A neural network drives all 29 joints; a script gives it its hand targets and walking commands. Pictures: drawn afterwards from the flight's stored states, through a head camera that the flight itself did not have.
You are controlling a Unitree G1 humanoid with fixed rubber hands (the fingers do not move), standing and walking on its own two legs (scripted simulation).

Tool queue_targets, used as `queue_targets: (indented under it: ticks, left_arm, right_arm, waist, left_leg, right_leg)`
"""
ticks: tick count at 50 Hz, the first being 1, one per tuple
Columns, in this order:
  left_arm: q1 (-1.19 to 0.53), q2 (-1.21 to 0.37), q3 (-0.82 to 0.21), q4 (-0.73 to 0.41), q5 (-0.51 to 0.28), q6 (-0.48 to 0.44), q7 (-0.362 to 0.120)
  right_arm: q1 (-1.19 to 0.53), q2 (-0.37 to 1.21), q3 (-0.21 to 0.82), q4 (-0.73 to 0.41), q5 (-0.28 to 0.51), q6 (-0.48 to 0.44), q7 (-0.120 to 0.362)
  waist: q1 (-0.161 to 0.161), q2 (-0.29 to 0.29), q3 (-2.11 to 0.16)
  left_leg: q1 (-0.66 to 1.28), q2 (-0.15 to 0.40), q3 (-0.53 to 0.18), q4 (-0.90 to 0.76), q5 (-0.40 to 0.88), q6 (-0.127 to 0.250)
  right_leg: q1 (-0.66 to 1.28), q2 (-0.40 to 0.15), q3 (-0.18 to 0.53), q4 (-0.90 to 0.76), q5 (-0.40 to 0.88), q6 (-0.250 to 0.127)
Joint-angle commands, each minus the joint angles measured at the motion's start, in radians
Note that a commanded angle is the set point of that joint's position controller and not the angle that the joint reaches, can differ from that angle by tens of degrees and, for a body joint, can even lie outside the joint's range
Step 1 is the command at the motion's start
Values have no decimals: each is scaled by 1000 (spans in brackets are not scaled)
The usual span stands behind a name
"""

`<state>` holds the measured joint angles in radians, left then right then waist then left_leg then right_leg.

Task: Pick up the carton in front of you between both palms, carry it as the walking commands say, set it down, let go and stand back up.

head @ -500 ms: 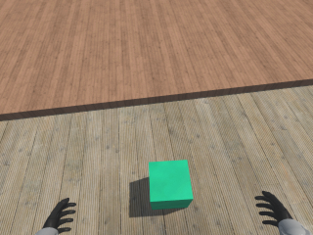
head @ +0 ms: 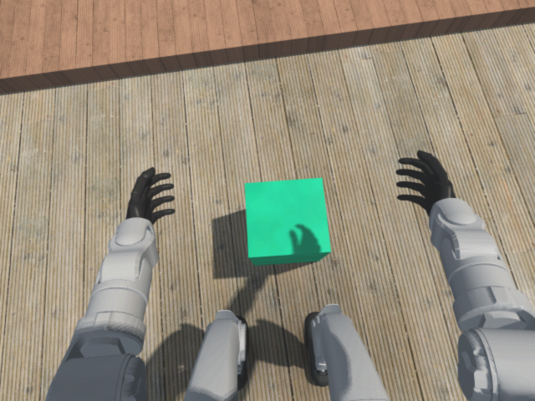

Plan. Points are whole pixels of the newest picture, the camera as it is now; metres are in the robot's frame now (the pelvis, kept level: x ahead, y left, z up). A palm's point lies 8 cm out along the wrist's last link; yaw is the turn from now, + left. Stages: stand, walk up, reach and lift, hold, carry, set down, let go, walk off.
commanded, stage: reach and lift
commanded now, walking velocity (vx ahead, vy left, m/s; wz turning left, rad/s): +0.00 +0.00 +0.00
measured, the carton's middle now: (285, 226) +0.46 -0.03 -0.55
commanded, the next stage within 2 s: none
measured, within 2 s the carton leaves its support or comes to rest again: leaves its support in 1.94 s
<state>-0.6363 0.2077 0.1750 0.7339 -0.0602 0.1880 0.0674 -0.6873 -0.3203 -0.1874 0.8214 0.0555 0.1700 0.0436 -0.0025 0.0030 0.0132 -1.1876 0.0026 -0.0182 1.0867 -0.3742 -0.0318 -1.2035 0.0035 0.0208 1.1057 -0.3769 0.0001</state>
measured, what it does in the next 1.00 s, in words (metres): lowers itself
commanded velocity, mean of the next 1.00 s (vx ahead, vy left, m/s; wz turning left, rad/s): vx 0.00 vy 0.00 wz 0.00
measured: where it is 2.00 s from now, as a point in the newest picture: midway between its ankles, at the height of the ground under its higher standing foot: (278, 363)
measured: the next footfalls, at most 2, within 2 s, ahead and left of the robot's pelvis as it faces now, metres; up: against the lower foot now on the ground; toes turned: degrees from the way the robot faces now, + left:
none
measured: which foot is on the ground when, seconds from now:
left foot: down 0.00-1.00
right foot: down 0.00-1.00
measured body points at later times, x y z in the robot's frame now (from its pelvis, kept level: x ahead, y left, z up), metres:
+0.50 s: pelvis -0.01 +0.00 -0.08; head +0.30 -0.02 +0.24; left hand +0.48 +0.17 -0.22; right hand +0.49 -0.22 -0.22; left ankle +0.06 +0.14 -0.64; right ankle +0.07 -0.12 -0.64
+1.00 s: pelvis -0.06 +0.01 -0.27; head +0.30 -0.01 +0.00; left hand +0.47 +0.17 -0.44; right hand +0.48 -0.22 -0.44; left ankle +0.06 +0.14 -0.64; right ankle +0.07 -0.12 -0.64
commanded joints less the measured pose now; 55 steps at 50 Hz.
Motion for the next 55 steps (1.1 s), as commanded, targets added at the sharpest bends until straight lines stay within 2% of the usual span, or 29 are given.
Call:
queue_targets:
  ticks: [1,5,9,14,21,26,31,34,38,42,45,50,55]
  left_arm:
    - [-335,105,45,-60,0,-11,20]
    - [-539,96,74,4,2,-5,36]
    - [-639,86,116,49,27,-16,47]
    - [-626,55,181,59,91,-56,36]
    - [-540,22,206,81,123,-136,20]
    - [-496,28,157,80,71,-174,28]
    - [-520,64,48,10,-25,-179,54]
    - [-554,74,2,-33,-71,-167,76]
    - [-619,98,-14,-60,-97,-140,95]
    - [-710,115,-8,14,-99,-118,103]
    - [-780,125,-6,102,-105,-119,103]
    - [-868,146,-19,232,-126,-142,95]
    - [-941,183,-49,262,-163,-178,94]
  right_arm:
    - [-348,-150,-38,-43,4,-16,-1]
    - [-562,-162,-52,27,0,-13,-1]
    - [-683,-165,-75,84,-31,-21,-6]
    - [-682,-112,-123,101,-95,-54,-9]
    - [-591,-32,-159,92,-133,-117,-26]
    - [-532,-33,-128,75,-89,-151,-47]
    - [-542,-117,-56,-6,9,-169,-67]
    - [-569,-158,-17,-34,66,-165,-75]
    - [-630,-193,7,-41,108,-143,-75]
    - [-718,-205,23,50,126,-124,-74]
    - [-792,-208,39,138,132,-126,-77]
    - [-882,-224,65,250,135,-149,-88]
    - [-961,-250,101,272,160,-180,-103]
  waist:
    - [-1,-27,-735]
    - [5,-34,-799]
    - [9,-47,-917]
    - [10,-68,-981]
    - [4,-68,-957]
    - [-9,-60,-996]
    - [-30,-36,-1203]
    - [-36,-17,-1266]
    - [-32,-10,-1252]
    - [-24,-9,-1078]
    - [-22,-16,-966]
    - [-28,-24,-861]
    - [-33,-29,-901]
  left_leg:
    - [213,-57,59,-77,126,-24]
    - [155,-57,67,-58,23,-26]
    - [119,-66,80,-39,17,-27]
    - [17,-81,91,-9,98,-26]
    - [-239,-85,90,142,196,-25]
    - [-395,-86,83,319,262,-31]
    - [-349,-90,76,497,384,-40]
    - [-290,-90,77,588,393,-47]
    - [-306,-83,89,664,281,-50]
    - [-393,-69,91,712,94,-45]
    - [-465,-59,90,751,1,-39]
    - [-527,-47,77,820,-46,-31]
    - [-524,-43,76,895,12,-30]
  right_leg:
    - [321,39,-20,-105,185,31]
    - [224,45,-30,-96,53,30]
    - [211,50,-34,-79,47,33]
    - [216,58,-26,-43,168,38]
    - [55,55,-8,120,342,46]
    - [-83,52,-1,300,448,46]
    - [-123,48,-18,482,542,45]
    - [-197,51,-40,560,479,46]
    - [-272,47,-60,632,335,41]
    - [-412,28,-61,674,120,38]
    - [-476,12,-51,707,18,35]
    - [-529,-5,-34,773,-32,33]
    - [-483,-8,-22,845,41,33]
